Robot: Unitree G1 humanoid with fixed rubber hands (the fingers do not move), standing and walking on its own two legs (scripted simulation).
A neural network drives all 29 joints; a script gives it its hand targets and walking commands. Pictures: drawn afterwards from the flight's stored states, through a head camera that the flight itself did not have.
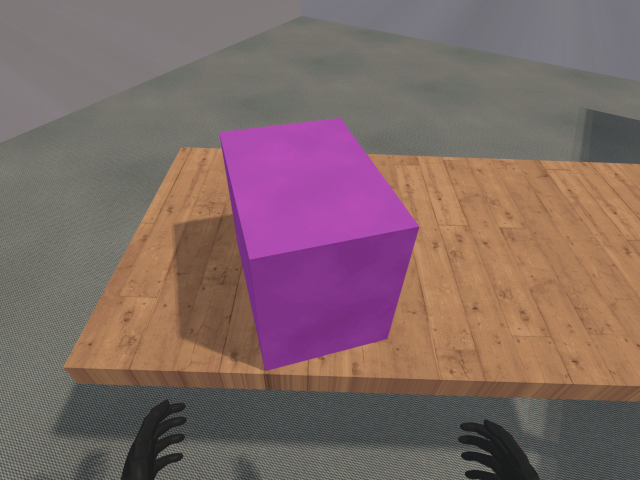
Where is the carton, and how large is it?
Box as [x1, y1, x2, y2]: [219, 118, 418, 370]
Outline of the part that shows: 340,118 219,132 237,242 265,370 387,338 418,229 418,225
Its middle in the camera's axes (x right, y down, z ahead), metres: -0.02 +0.00 +0.57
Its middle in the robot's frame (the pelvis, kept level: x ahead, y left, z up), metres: +0.44 +0.05 +0.08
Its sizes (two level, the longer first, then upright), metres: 0.264 0.188 0.230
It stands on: a table, 0.75 m high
